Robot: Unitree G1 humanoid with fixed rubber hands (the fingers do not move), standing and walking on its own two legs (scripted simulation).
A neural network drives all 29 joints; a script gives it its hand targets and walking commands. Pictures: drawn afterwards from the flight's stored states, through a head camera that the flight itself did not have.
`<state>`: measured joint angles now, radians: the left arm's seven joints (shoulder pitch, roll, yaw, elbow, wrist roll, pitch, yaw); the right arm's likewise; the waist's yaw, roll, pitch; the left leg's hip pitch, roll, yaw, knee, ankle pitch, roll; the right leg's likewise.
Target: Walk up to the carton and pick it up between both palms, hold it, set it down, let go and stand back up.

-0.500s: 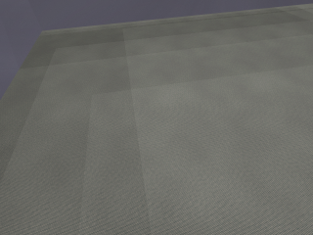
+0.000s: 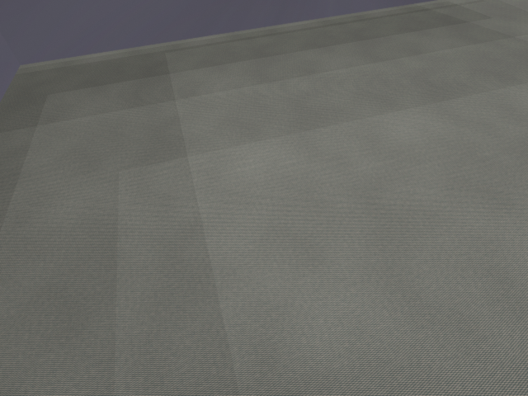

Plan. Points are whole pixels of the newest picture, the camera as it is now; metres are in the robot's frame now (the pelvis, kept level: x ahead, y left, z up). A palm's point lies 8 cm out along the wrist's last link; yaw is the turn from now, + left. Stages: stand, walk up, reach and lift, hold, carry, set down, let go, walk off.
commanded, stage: walk up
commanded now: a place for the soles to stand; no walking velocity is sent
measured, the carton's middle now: out of the picture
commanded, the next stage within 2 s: none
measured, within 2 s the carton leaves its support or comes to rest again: neither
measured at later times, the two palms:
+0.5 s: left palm (215, 313) +0.31 +0.15 -0.12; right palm out of the picture +0.12 -0.47 -0.08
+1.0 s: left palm (374, 209) +0.57 -0.19 -0.10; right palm out of the picture +0.08 -0.63 -0.12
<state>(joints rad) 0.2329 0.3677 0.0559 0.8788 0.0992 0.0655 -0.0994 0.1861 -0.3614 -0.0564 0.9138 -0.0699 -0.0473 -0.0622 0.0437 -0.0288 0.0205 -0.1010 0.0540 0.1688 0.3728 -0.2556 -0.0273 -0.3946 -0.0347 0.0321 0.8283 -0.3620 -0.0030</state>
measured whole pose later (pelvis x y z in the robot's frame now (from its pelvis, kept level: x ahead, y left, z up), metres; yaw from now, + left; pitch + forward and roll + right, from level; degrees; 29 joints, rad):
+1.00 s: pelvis +0.26 -0.34 -0.04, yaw -39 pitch -4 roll +1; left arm 0.16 0.41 0.06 0.62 0.03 0.03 -0.11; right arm 0.41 -0.46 -0.09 0.67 0.00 -0.02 -0.03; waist 0.00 0.02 0.12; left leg -0.14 0.22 0.08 1.11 -0.57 0.02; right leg -0.47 -0.01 -0.01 0.82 -0.27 -0.02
